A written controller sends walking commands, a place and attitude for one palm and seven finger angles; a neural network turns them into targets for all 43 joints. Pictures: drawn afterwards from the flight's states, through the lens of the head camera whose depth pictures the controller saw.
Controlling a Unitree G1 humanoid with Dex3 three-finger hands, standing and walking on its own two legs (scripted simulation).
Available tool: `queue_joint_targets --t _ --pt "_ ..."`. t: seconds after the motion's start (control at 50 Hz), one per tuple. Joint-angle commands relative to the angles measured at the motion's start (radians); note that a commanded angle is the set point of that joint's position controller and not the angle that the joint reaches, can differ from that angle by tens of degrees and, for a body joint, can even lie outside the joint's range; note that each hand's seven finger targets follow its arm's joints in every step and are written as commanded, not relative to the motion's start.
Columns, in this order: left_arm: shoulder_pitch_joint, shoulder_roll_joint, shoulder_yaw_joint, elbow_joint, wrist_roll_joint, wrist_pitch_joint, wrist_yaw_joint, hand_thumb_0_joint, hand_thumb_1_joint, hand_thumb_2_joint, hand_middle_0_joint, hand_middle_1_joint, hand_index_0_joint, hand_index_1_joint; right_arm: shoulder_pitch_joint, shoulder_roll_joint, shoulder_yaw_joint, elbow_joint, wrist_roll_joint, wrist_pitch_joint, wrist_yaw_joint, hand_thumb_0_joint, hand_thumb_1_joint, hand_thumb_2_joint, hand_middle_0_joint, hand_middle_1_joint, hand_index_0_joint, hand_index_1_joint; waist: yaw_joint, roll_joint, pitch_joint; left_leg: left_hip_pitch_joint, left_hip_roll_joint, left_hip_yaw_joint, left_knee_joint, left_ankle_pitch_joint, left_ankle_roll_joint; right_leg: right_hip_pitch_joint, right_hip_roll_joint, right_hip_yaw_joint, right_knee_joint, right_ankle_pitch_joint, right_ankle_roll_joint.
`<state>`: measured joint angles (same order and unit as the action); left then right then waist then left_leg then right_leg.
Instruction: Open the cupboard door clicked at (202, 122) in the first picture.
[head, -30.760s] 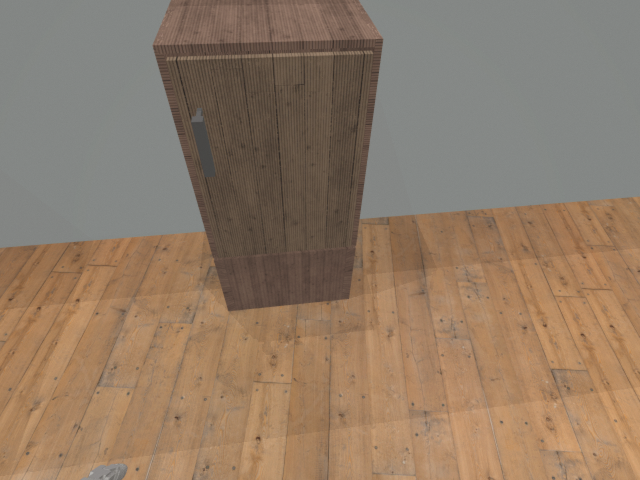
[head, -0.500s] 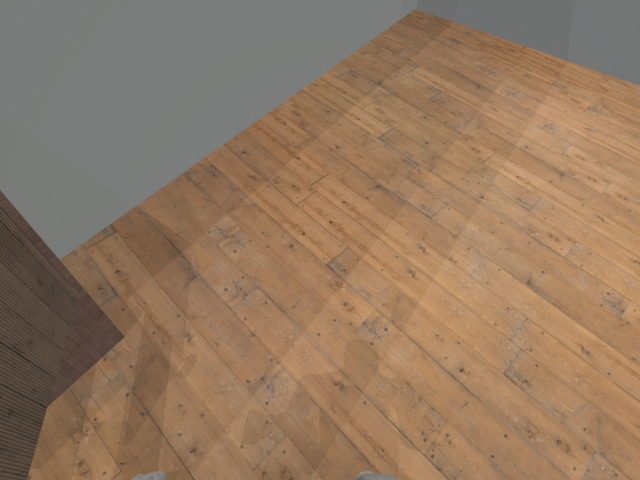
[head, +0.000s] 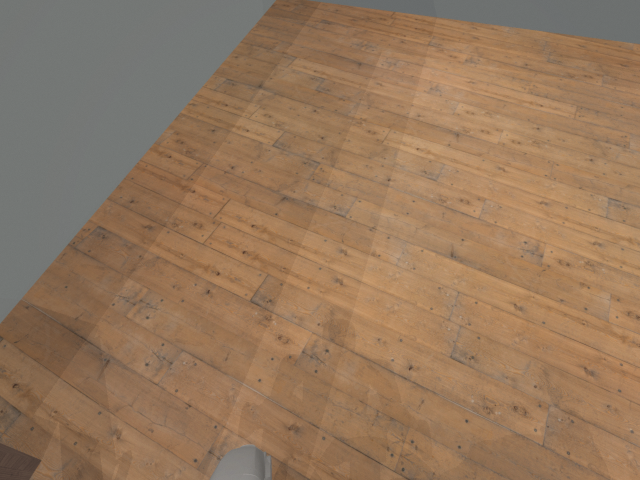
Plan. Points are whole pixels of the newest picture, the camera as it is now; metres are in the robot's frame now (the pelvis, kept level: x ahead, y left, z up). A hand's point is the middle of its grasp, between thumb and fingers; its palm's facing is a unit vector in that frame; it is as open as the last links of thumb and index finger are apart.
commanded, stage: walk to a spot facing it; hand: left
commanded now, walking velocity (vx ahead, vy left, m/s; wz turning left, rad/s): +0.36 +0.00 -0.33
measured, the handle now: out of the picture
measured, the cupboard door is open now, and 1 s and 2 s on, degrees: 42 42 42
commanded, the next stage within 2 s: turn to face it in 0.80 s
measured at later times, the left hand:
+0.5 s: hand (216, 335) +0.35 +0.20 -0.16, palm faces -0.19 -0.96 -0.19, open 7.4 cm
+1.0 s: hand (303, 247) +0.54 +0.06 -0.17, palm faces -0.31 -0.93 -0.22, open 7.2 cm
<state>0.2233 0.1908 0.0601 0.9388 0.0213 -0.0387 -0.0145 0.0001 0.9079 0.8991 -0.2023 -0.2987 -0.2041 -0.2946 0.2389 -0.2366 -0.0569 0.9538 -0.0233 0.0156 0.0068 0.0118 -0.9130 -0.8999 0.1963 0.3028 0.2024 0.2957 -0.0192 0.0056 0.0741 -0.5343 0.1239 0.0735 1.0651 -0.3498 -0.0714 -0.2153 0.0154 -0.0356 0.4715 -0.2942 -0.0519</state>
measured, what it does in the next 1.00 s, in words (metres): walks ahead, turning right: left foot, then right foot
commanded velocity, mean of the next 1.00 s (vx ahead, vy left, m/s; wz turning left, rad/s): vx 0.29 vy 0.00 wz -0.17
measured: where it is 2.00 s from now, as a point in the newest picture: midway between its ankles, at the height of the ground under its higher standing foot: (386, 352)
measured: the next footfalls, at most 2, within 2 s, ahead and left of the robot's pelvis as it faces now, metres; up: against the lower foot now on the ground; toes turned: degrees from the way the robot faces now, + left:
left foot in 0.22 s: +0.27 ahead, +0.13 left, +0.00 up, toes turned +0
right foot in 0.68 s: +0.40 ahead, -0.17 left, +0.00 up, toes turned -25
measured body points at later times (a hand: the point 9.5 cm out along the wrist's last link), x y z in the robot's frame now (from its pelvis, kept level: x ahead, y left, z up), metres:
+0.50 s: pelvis +0.23 +0.02 +0.00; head +0.27 +0.02 +0.45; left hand +0.36 +0.25 -0.14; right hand +0.19 -0.22 -0.14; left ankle +0.23 +0.13 -0.74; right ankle +0.25 -0.13 -0.66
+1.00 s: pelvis +0.44 -0.11 +0.00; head +0.46 -0.12 +0.45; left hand +0.55 +0.11 -0.15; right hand +0.42 -0.34 -0.15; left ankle +0.58 -0.01 -0.69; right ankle +0.36 -0.16 -0.74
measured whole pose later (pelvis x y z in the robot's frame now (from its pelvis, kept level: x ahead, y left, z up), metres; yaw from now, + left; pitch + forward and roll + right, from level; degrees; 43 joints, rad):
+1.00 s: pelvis +0.44 -0.11 +0.00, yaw -19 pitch +0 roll +0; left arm 0.27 0.19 0.04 1.06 0.01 -0.08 0.01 -0.01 0.95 0.90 -0.20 -0.30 -0.21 -0.29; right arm 0.19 -0.16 -0.04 1.01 -0.01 -0.02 0.01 0.00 -0.91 -0.90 0.19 0.30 0.20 0.30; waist -0.03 0.00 0.03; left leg -0.57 0.11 0.08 0.86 -0.20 -0.05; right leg -0.07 0.04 -0.11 0.34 -0.28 -0.07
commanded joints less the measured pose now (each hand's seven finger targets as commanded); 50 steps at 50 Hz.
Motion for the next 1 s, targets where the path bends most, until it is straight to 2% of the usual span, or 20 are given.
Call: queue_joint_targets --t 0.0,0.1,0.12,0.16,0.18,0.2,0.22,0.24,0.3,0.36,0.54,0.6,0.62,0.64,0.66,0.68,0.7,0.74,0.8,0.98 --pt "0.081 0.179 0.046 -0.016 -0.002 -0.030 0.007 0.000 0.900 0.900 -0.200 -0.300 -0.200 -0.300 -0.065 -0.038 -0.014 -0.102 -0.002 -0.043 0.011 0.000 -0.900 -0.900 0.200 0.300 0.200 0.300 0.027 -0.097 -0.053 -0.083 -0.015 -0.012 -0.151 0.119 -0.007 0.127 -0.230 0.218 -0.221 0.278 -0.147" --pt "0.126 0.174 0.041 0.023 -0.001 -0.032 0.012 0.000 0.900 0.900 -0.200 -0.300 -0.200 -0.300 -0.176 -0.031 -0.009 -0.142 0.003 -0.067 0.014 0.000 -0.900 -0.900 0.200 0.300 0.200 0.300 0.053 -0.127 -0.022 -0.021 -0.055 0.002 -0.370 0.128 0.020 0.186 -0.229 0.233 -0.172 0.431 -0.128" --pt "0.120 0.179 0.043 0.029 0.002 -0.032 0.015 0.000 0.900 0.900 -0.200 -0.300 -0.200 -0.300 -0.158 -0.035 -0.011 -0.138 0.004 -0.073 0.011 0.000 -0.900 -0.900 0.200 0.300 0.200 0.300 0.040 -0.130 -0.033 0.040 -0.060 -0.001 -0.424 0.118 0.029 0.186 -0.235 0.235 -0.141 0.455 -0.121" --pt "0.078 0.171 0.044 0.020 -0.008 -0.029 0.016 0.000 0.900 0.900 -0.200 -0.300 -0.200 -0.300 0.008 -0.074 -0.019 -0.080 -0.002 -0.083 -0.004 0.000 -0.900 -0.900 0.200 0.300 0.200 0.300 -0.050 -0.078 -0.078 0.346 -0.099 0.022 -0.557 0.208 0.052 0.051 -0.168 0.170 0.017 0.516 -0.077" --pt "0.078 0.142 0.042 0.010 -0.012 -0.028 0.012 0.000 0.900 0.900 -0.200 -0.300 -0.200 -0.300 0.165 -0.151 -0.037 -0.030 -0.011 -0.088 -0.017 0.000 -0.900 -0.900 0.200 0.300 0.200 0.300 -0.111 0.050 -0.174 0.590 0.003 -0.096 -0.582 0.181 0.088 -0.088 -0.107 0.138 0.229 0.383 -0.039" --pt "0.163 0.085 0.031 0.005 -0.023 -0.025 0.001 0.000 0.900 0.900 -0.200 -0.300 -0.200 -0.300 0.288 -0.266 -0.062 -0.005 -0.032 -0.094 -0.025 0.000 -0.900 -0.900 0.200 0.300 0.200 0.300 -0.124 0.346 -0.314 0.801 0.309 -0.488 -0.658 0.116 0.200 -0.306 0.038 0.005 0.602 -0.126 0.012" --pt "0.103 0.100 0.021 -0.020 -0.017 -0.028 0.002 0.000 0.900 0.900 -0.200 -0.300 -0.200 -0.300 0.314 -0.266 -0.054 -0.011 -0.023 -0.076 -0.031 0.000 -0.900 -0.900 0.200 0.300 0.200 0.300 -0.131 0.310 -0.294 0.763 0.388 -0.627 -0.759 0.066 0.264 -0.389 0.031 0.085 0.801 -0.281 0.003" --pt "0.058 0.098 0.026 -0.037 -0.008 -0.029 -0.001 0.000 0.900 0.900 -0.200 -0.300 -0.200 -0.300 0.231 -0.232 -0.046 -0.035 -0.021 -0.071 -0.028 0.000 -0.900 -0.900 0.200 0.300 0.200 0.300 -0.100 0.200 -0.170 0.610 0.403 -0.609 -0.813 -0.064 0.289 -0.449 -0.029 0.089 0.887 -0.244 0.001" --pt "0.010 0.068 0.030 -0.020 0.010 -0.002 -0.021 0.000 0.900 0.900 -0.200 -0.300 -0.200 -0.300 0.075 -0.089 -0.006 -0.058 -0.017 -0.089 -0.027 0.000 -0.900 -0.900 0.200 0.300 0.200 0.300 -0.010 0.128 0.039 0.265 0.274 -0.340 -0.897 -0.091 0.184 -0.430 -0.111 0.083 0.879 -0.020 0.022" --pt "0.055 0.030 0.023 -0.007 0.011 0.021 -0.032 0.000 0.900 0.900 -0.200 -0.300 -0.200 -0.300 0.090 -0.068 -0.001 -0.026 -0.008 -0.108 -0.032 0.000 -0.900 -0.900 0.200 0.300 0.200 0.300 0.029 0.130 -0.048 0.328 0.205 -0.111 -0.877 0.161 0.163 -0.404 -0.120 0.053 0.763 0.063 0.044" --pt "-0.176 0.026 0.008 -0.078 0.008 0.024 -0.044 0.000 0.900 0.900 -0.200 -0.300 -0.200 -0.300 0.203 -0.096 -0.010 0.037 -0.017 -0.090 -0.017 0.000 -0.900 -0.900 0.200 0.300 0.200 0.300 -0.027 0.091 0.003 0.404 0.214 0.072 -0.871 0.245 0.177 -0.318 -0.106 -0.066 0.253 0.129 0.038" --pt "-0.140 0.055 0.012 -0.064 0.008 0.016 -0.041 0.000 0.900 0.900 -0.200 -0.300 -0.200 -0.300 0.212 -0.118 -0.008 0.052 -0.019 -0.081 -0.017 0.000 -0.900 -0.900 0.200 0.300 0.200 0.300 0.003 0.109 -0.017 0.442 0.211 0.118 -0.750 0.406 0.152 -0.183 -0.062 -0.114 0.160 0.078 0.010" --pt "-0.050 0.082 0.019 -0.036 0.009 0.009 -0.037 0.000 0.900 0.900 -0.200 -0.300 -0.200 -0.300 0.203 -0.119 -0.006 0.051 -0.015 -0.078 -0.016 0.000 -0.900 -0.900 0.200 0.300 0.200 0.300 0.050 0.078 -0.062 0.424 0.187 0.148 -0.609 0.512 0.129 -0.044 -0.036 -0.122 0.098 0.083 -0.009" --pt "0.117 0.129 0.034 0.018 0.013 -0.003 -0.030 0.000 0.900 0.900 -0.200 -0.300 -0.200 -0.300 0.179 -0.108 -0.001 0.046 -0.006 -0.080 -0.012 0.000 -0.900 -0.900 0.200 0.300 0.200 0.300 0.125 0.006 -0.145 0.305 0.135 0.188 -0.394 0.535 0.097 0.215 -0.043 -0.075 0.071 0.083 -0.043" --pt "0.278 0.254 0.068 0.060 0.017 -0.014 -0.012 0.000 0.900 0.900 -0.200 -0.300 -0.200 -0.300 0.178 -0.058 0.007 0.015 0.013 -0.085 -0.003 0.000 -0.900 -0.900 0.200 0.300 0.200 0.300 0.188 -0.261 -0.272 0.024 0.010 0.244 -0.057 0.191 0.048 0.495 -0.304 0.304 -0.017 0.045 -0.134" --pt "0.318 0.312 0.077 0.073 -0.011 -0.012 0.001 0.000 0.900 0.900 -0.200 -0.300 -0.200 -0.300 0.132 -0.055 0.005 -0.023 0.020 -0.085 -0.007 0.000 -0.900 -0.900 0.200 0.300 0.200 0.300 0.180 -0.327 -0.296 -0.148 -0.067 0.108 0.190 -0.268 0.032 0.528 -0.464 0.595 -0.175 0.147 -0.216" --pt "0.251 0.292 0.072 0.063 -0.020 -0.006 0.010 0.000 0.900 0.900 -0.200 -0.300 -0.200 -0.300 0.077 -0.072 -0.004 -0.024 0.016 -0.081 -0.009 0.000 -0.900 -0.900 0.200 0.300 0.200 0.300 0.156 -0.190 -0.189 -0.213 -0.009 -0.012 0.250 -0.196 0.042 0.451 -0.449 0.525 -0.191 0.141 -0.226" --pt "0.133 0.186 0.038 0.040 -0.017 -0.012 0.021 0.000 0.900 0.900 -0.200 -0.300 -0.200 -0.300 0.034 -0.039 -0.003 -0.002 0.011 -0.075 -0.013 0.000 -0.900 -0.900 0.200 0.300 0.200 0.300 0.085 -0.133 -0.114 -0.155 0.043 -0.048 0.191 -0.057 0.027 0.243 -0.361 0.334 -0.170 0.402 -0.168" --pt "0.060 0.114 0.011 0.039 -0.011 -0.035 0.019 0.000 0.900 0.900 -0.200 -0.300 -0.200 -0.300 0.123 0.013 0.006 0.052 0.000 -0.043 -0.009 0.000 -0.900 -0.900 0.200 0.300 0.200 0.300 -0.001 -0.110 -0.090 -0.006 0.035 -0.018 0.021 0.024 0.013 0.081 -0.272 0.119 -0.203 0.528 -0.122" --pt "0.103 0.093 -0.008 0.097 -0.007 -0.052 0.030 0.000 0.900 0.900 -0.200 -0.300 -0.200 -0.300 -0.026 0.034 0.015 0.027 0.015 -0.040 0.006 0.000 -0.900 -0.900 0.200 0.300 0.200 0.300 0.006 -0.125 -0.020 -0.001 -0.033 0.016 -0.310 0.183 0.042 0.176 -0.271 -0.028 -0.179 0.742 -0.086"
